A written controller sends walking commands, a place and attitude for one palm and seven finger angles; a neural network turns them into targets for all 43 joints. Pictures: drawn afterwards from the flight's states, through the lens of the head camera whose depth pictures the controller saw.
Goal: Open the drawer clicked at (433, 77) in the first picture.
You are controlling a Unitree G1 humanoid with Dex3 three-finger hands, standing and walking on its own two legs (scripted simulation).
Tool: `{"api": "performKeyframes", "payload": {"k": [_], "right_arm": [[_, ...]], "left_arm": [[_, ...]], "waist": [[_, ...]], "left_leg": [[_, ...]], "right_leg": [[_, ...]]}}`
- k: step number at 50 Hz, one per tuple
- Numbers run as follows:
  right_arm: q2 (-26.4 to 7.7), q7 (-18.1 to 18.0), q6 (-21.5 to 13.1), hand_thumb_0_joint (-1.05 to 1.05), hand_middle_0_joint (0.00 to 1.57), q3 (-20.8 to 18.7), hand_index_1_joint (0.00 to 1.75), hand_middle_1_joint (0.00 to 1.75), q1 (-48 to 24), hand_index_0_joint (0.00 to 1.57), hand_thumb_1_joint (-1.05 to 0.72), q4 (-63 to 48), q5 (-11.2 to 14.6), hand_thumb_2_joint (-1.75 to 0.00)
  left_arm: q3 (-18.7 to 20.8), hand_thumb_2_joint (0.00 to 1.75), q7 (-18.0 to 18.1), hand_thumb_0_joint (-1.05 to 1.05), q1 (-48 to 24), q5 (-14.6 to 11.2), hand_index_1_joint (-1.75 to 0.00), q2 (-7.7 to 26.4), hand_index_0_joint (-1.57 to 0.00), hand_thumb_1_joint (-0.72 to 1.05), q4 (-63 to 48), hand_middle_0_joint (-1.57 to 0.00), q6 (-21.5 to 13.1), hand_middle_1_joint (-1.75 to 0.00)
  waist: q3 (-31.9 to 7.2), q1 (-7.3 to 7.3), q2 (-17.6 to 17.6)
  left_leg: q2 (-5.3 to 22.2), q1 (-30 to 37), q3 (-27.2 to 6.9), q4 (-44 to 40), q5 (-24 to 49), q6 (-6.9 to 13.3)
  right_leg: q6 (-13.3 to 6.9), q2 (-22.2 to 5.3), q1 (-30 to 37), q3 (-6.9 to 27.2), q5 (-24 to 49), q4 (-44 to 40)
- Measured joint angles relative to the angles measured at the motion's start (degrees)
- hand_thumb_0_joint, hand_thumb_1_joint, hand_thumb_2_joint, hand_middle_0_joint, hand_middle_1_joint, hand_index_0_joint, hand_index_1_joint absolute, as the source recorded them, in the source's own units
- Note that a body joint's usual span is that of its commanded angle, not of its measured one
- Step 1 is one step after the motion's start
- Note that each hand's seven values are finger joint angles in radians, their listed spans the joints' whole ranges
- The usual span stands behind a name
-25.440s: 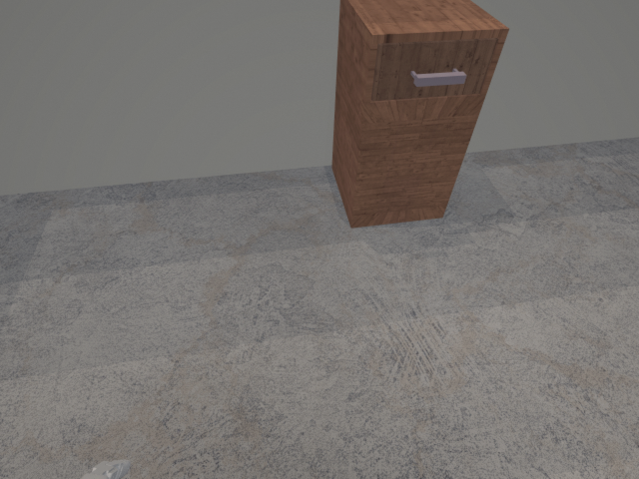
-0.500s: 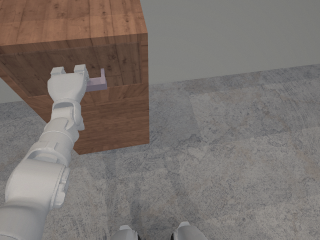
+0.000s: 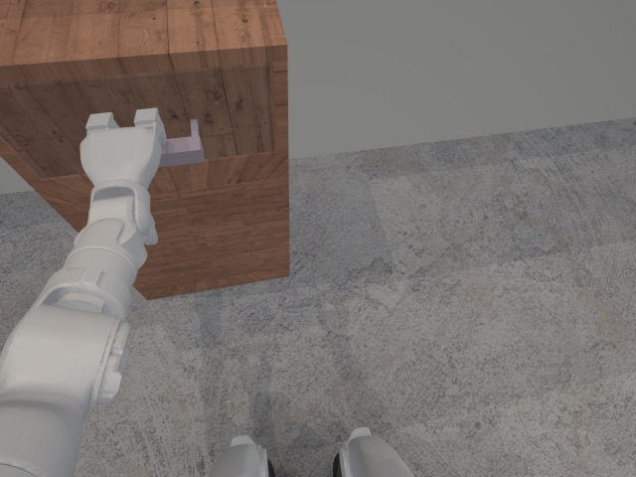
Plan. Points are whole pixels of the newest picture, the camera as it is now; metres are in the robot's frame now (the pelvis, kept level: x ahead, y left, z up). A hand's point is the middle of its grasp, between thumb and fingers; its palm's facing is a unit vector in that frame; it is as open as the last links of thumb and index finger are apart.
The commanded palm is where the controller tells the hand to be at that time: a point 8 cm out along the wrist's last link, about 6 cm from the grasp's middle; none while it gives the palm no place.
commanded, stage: lower the fingers behind the handle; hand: left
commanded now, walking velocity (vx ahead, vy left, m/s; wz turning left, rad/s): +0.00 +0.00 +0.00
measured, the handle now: (146, 143) +0.59 +0.21 -0.01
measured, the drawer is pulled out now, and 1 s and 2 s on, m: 0.00 0.00 0.00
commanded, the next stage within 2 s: lift the fingers back up to retry in 0.62 s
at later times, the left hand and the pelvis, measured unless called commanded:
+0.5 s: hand (140, 183) +0.51 +0.20 +0.01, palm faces -0.01 +0.01 -1.00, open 14.1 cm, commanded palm +0.49 +0.19 +0.02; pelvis -0.02 +0.00 -0.02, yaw +0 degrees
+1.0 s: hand (139, 179) +0.51 +0.20 +0.01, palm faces -0.06 +0.00 -1.00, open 13.9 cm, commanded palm +0.50 +0.19 +0.06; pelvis -0.02 +0.00 -0.01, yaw +0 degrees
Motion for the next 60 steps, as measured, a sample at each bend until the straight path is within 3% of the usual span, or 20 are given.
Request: {"api": "performKeyframes", "payload": {"k": [8, 24, 39, 49, 60], "right_arm": [[0.1, 0.1, -0.2, 0.01, 0.2, 0.7, 0.3, 0.3, -1.2, 0.21, -0.91, -0.4, 0.2, -0.9], [0.1, -0.3, -0.2, 0.01, 0.2, 1.6, 0.3, 0.3, -0.7, 0.21, -0.91, -1.3, 0.5, -0.9], [0.1, -0.5, -0.9, 0.01, 0.2, 1.6, 0.3, 0.3, -0.1, 0.21, -0.91, -0.7, 0.6, -0.9], [0.3, -1.3, -1.0, 0.01, 0.2, 1.7, 0.3, 0.3, -0.2, 0.21, -0.91, -1.0, 0.9, -0.9], [0.4, -1.5, -0.5, 0.01, 0.2, 0.8, 0.3, 0.3, 1.3, 0.21, -0.91, -0.4, 0.7, -0.9]], "left_arm": [[-1.4, 0.3, 1.6, 0.0, -2.0, 0.1, -1.27, -0.5, -0.24, -0.48, 1.4, -0.26, 1.5, -1.18], [-1.4, 0.3, -1.1, 0.0, -4.8, -0.6, -1.28, 1.0, -0.23, -0.48, 1.7, -0.25, 2.6, -1.18], [-2.4, 0.3, -1.3, 0.0, -6.6, -0.8, -1.29, 1.6, -0.24, -0.48, 1.9, -0.26, 3.4, -1.19], [-1.7, 0.3, -4.1, 0.0, -5.2, -1.8, -1.26, 1.6, -0.27, -0.48, 1.4, -0.28, 3.6, -1.19], [0.8, 0.3, -4.6, 0.0, 0.9, -2.2, -1.21, 0.6, -0.31, -0.48, -3.3, -0.3, -0.5, -1.2]], "waist": [[0.2, -0.1, 0.1], [0.5, -0.99, 0.5], [0.9, -1.38, 0.6], [1.7, -1.5, 0.9], [1.5, -0.16, 1.0]], "left_leg": [[-0.2, -2.1, -0.3, 1.7, 0.0, 0.2], [-0.2, -5.7, -0.1, 4.7, 0.1, 0.5], [-0.3, -7.4, -0.4, 5.6, 0.4, 0.5], [-0.2, -3.6, -0.3, 2.1, 1.2, 0.4], [0.0, 4.1, -0.1, -4.1, 1.4, 0.0]], "right_leg": [[0.1, -0.3, -1.9, -0.4, -0.2, 1.7], [0.4, -0.3, -5.6, -0.1, -0.1, 4.8], [0.4, -0.4, -7.1, -0.4, 0.1, 5.7], [0.3, -0.2, -3.4, -0.3, 1.1, 1.9], [0.1, 0.2, 4.3, 0.1, 1.8, -4.7]]}}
